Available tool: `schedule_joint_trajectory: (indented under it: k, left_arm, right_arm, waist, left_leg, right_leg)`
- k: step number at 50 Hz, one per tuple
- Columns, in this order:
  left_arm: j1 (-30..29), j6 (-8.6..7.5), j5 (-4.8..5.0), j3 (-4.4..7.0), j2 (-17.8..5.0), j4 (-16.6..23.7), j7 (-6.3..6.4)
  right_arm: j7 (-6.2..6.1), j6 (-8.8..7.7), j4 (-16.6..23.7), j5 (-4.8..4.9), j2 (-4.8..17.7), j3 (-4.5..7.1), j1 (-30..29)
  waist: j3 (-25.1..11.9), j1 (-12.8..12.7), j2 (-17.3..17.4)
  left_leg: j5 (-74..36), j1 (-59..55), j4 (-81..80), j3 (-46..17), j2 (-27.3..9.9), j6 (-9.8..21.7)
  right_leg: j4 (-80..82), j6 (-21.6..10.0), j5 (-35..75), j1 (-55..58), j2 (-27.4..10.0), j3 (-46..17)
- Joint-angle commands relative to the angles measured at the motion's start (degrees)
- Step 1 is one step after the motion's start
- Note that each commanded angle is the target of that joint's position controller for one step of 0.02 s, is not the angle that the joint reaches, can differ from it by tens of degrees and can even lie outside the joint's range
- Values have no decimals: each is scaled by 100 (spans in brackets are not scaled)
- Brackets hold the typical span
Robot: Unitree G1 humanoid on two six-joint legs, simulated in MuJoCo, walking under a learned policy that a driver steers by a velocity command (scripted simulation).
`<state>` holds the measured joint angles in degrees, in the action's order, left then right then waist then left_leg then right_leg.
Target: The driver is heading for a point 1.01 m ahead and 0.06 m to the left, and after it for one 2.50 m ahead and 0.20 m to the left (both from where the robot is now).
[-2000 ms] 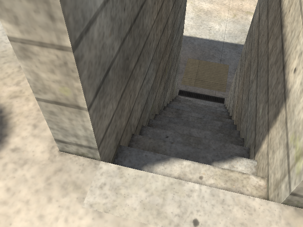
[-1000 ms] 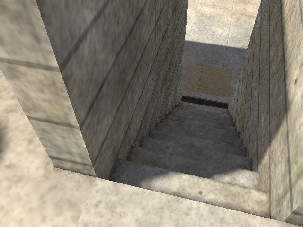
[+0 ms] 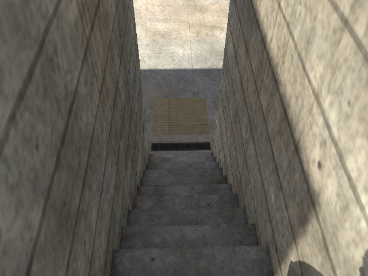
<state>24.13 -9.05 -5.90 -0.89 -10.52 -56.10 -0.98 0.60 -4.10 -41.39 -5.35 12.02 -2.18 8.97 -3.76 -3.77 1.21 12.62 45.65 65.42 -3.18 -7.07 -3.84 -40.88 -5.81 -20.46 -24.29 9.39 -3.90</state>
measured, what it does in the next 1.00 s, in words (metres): goes down: left foot, then right foot 0.20 m lower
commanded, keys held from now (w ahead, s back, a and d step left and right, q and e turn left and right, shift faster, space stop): e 0.10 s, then no key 0.44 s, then w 0.46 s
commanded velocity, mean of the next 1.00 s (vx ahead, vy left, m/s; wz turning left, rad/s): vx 0.20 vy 0.00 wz -0.19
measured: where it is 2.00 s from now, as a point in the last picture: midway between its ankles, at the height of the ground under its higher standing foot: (183, 266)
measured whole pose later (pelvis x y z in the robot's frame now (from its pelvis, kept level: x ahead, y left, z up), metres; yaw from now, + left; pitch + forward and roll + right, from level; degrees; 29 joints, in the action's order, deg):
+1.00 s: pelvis +0.31 +0.07 -0.24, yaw -7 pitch +2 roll -1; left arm 16.9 -2.8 -3.1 1.2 -12.7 -52.4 0.5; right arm -0.3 -3.6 -52.0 -1.1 11.9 0.8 31.2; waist -4.1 2.0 -0.1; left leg 38.1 22.1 58.3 3.9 -0.6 2.7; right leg -81.1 -3.2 -20.0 -44.9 3.4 -5.9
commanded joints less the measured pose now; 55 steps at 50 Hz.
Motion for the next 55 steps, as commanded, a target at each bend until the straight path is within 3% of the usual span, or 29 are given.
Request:
schedule_joint_trajectory:
  k: [1, 4, 5, 6, 7, 10, 15, 20, 22, 23, 24, 26, 28, 30, 32, 35, 36, 37, 39, 40, 41, 42, 43, 44, 46, 48, 49, 50, 55]
  left_arm:
    - [-713, -221, 3, 159, -1076, 978, 165]
    - [-2773, -190, 134, 310, -1243, 2095, -165]
    - [-1752, -94, 305, 99, -66, 1908, -471]
    - [-697, -21, 295, 137, -47, 1945, -530]
    - [-881, 162, 187, 126, -304, 1985, -391]
    - [-824, 617, -317, -190, -156, 2159, -89]
    - [-1511, 349, -371, 71, -744, 1863, -349]
    - [-846, 495, 31, 169, -818, 1582, -404]
    - [1443, 559, -74, 502, -1350, 1042, -91]
    - [777, 617, 22, 556, -1572, 1305, -235]
    - [584, 594, -187, 539, -1523, 1373, -312]
    - [-980, 414, 200, 143, -958, 1765, -383]
    - [-655, 346, 156, 52, -822, 1337, -364]
    - [-14, 248, 86, 170, -1082, 900, -234]
    - [142, 202, 56, 399, -1641, 778, -127]
    - [164, 127, -45, 242, -993, 371, -46]
    - [264, 424, 670, 360, -823, 484, 145]
    - [321, 550, 704, 404, -1021, 441, 221]
    - [299, 731, 621, 428, -1086, 481, 225]
    - [-365, 342, -234, 354, -1083, 563, -30]
    - [-584, 218, -158, 473, -1270, 604, -76]
    - [-338, 521, 575, 438, -1047, 617, 82]
    - [-390, 631, 623, 371, -783, 613, 118]
    - [-844, 621, 551, 253, -248, 854, 112]
    - [-1099, 495, 301, 198, -317, 1070, 170]
    - [-1355, 536, 486, 271, -530, 927, 255]
    - [-1454, 255, -7, 112, -509, 889, 27]
    - [-728, 728, 252, 240, -224, 702, 174]
    - [-1954, 984, 296, 274, -332, 1095, 213]
  right_arm:
    - [16, -62, -14, -85, 637, 236, 1574]
    - [-374, -262, -715, -7, 876, 476, 4383]
    - [-476, -379, -788, 102, 970, 485, 3855]
    - [-272, -525, -85, 248, 1377, 402, 2307]
    - [-113, -524, 61, 122, 895, 265, 1601]
    - [-219, -454, 320, 244, -296, -152, 25]
    - [-727, -636, 78, 569, 410, -57, 2087]
    - [-104, -156, -148, 694, 1122, 98, 2061]
    - [463, -66, -792, 239, 357, -111, 3087]
    - [535, -42, -706, 224, 64, -220, 3469]
    - [471, -46, -130, 334, 567, -119, 2694]
    - [297, 9, 501, 329, 321, -225, 1346]
    - [393, 58, 97, 532, 58, -261, 2040]
    - [511, 333, -595, 145, 350, -50, 2620]
    - [486, 398, -464, -87, 490, 46, 2250]
    - [277, 201, -350, -31, 359, 8, 1765]
    - [-180, 311, -441, 258, 539, 346, 1351]
    - [-289, 365, -497, 267, 492, 312, 1398]
    - [-286, 258, -633, 357, 372, 399, 1458]
    - [21, 116, -432, -72, 282, 133, 999]
    - [125, 66, -561, -130, 278, 196, 1499]
    - [-224, 142, -880, 360, 367, 453, 2638]
    - [-215, 172, -969, 407, 290, 347, 3088]
    - [-237, 84, -1182, 377, 807, 465, 3739]
    - [-179, 21, -1147, 940, 1423, 628, 4324]
    - [-355, 122, -967, 667, 1193, 595, 3187]
    - [281, -149, -558, -198, 383, 327, 1031]
    - [-153, -34, -763, 511, 770, 490, 2082]
    - [-323, -281, -1228, 824, 691, 395, 2909]
  waist:
    - [-564, 957, -411]
    - [-323, 2660, 486]
    - [52, 1655, 1258]
    - [20, 534, 12]
    - [203, 588, -600]
    - [-630, -79, -131]
    - [373, 995, -105]
    - [862, 643, -28]
    - [-1101, 110, -1334]
    - [-2336, 627, -1605]
    - [-2119, 327, -726]
    - [-1005, 790, 453]
    - [162, 1099, 462]
    - [637, 883, 268]
    - [484, 624, -253]
    - [258, 508, -380]
    - [-615, 384, -165]
    - [-640, 355, -488]
    - [-154, 344, -642]
    - [1385, 324, -382]
    - [898, 533, -222]
    - [29, 968, -305]
    - [322, 1159, -105]
    - [772, 1309, 1354]
    - [880, 1324, 1171]
    - [1479, 721, 158]
    - [1599, 282, 729]
    - [589, 82, 459]
    - [1012, 473, 306]
  left_leg:
    - [-394, -2404, 666, 770, 617, -8]
    - [-765, -4822, -1598, 485, 864, 587]
    - [-4011, -4926, -2609, -1390, -516, 1793]
    - [-6532, -3859, -2656, -3209, -1543, 2823]
    - [-5043, -3189, -2819, -3453, -1953, 2937]
    - [-3029, -2226, -2318, -1857, -583, 1896]
    - [1235, -477, -321, 291, 810, 738]
    - [1525, -1313, -137, -1499, -96, 778]
    - [2833, -179, 4179, -605, 572, -52]
    - [4398, 1636, 6415, -270, 812, -76]
    - [3954, 2396, 6463, -199, 602, -215]
    - [2341, 2091, 3819, -286, -70, -582]
    - [674, 695, 2615, -366, -459, -685]
    - [-1806, -252, 1312, -60, -245, -377]
    - [-1263, -158, 1122, 169, 166, -106]
    - [-608, 998, 992, -476, -75, 231]
    - [114, -291, 368, -348, -34, 168]
    - [515, -477, 400, -26, 223, 174]
    - [1063, -878, 163, 258, 269, 147]
    - [108, -670, 422, 117, 124, 213]
    - [542, -1834, -7, 605, 388, 228]
    - [2150, -2988, -884, 711, 543, 205]
    - [2628, -3417, -2259, 724, 738, 370]
    - [586, -4253, -2663, -1350, -382, 836]
    - [-1197, -4898, -4013, -4475, -1743, 1503]
    - [-592, -3835, -3517, -3323, -1618, 1505]
    - [1311, -2135, -2820, -1613, -464, 1532]
    - [359, -2117, -3086, -2065, -1159, 1573]
    - [63, -2481, -2200, -831, -275, 1058]
  right_leg:
    - [-585, -562, 5133, -1414, -989, -776]
    - [-4307, -322, 3935, -2932, -856, -744]
    - [-6001, 80, -1011, -4193, -302, -158]
    - [-6531, 256, -1207, -4374, -431, -844]
    - [-6101, 562, -975, -4793, -906, -1030]
    - [-4608, 1202, 759, -3971, -1574, -553]
    - [-1263, 1007, 4551, -1568, -1235, 1035]
    - [3141, 596, 4247, 1051, -1297, 853]
    - [1913, -931, 7442, 4871, -2539, 82]
    - [-426, -1834, 10253, 6608, -3312, -420]
    - [-91, -1582, 9612, 6116, -3368, -791]
    - [605, -947, 5511, 3182, -2942, -714]
    - [1212, -901, 4709, 357, -2748, -427]
    - [1801, -1161, 807, -1241, -2206, -516]
    - [2012, -1441, -730, -1037, -2401, -1204]
    - [1718, -1413, -735, 350, -3000, -1941]
    - [932, -1305, 1201, 1107, -2831, -1579]
    - [749, -1231, 2126, 1231, -2747, -1194]
    - [680, -1140, 2003, 856, -2732, -1166]
    - [748, -988, -445, -1276, -2686, -1058]
    - [709, -989, -980, -1991, -2493, -725]
    - [-324, -903, 702, -943, -2264, -647]
    - [-1495, -638, 1069, -1404, -1625, 162]
    - [-3868, -238, -741, -3146, -1030, 479]
    - [-4450, 133, -2388, -4890, -391, -568]
    - [-3891, 441, -690, -4582, -756, -857]
    - [-4739, 118, 2084, -5110, -1158, -769]
    - [-3951, 445, 1087, -2692, -696, -410]
    - [-2154, 626, 3795, -2952, -606, -450]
